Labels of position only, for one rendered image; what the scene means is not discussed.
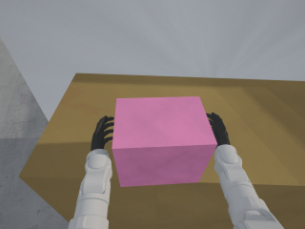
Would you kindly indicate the pedestal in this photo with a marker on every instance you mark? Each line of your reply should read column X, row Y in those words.
column 265, row 122

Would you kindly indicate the right robot hand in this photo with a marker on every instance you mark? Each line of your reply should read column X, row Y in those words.
column 219, row 129

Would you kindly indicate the left robot hand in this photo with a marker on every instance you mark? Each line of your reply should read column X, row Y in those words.
column 98, row 141

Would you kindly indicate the robot left forearm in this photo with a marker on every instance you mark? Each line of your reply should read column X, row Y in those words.
column 93, row 200

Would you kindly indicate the carton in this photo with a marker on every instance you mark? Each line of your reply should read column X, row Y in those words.
column 161, row 140

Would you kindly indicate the robot right forearm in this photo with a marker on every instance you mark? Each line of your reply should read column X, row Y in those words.
column 243, row 201

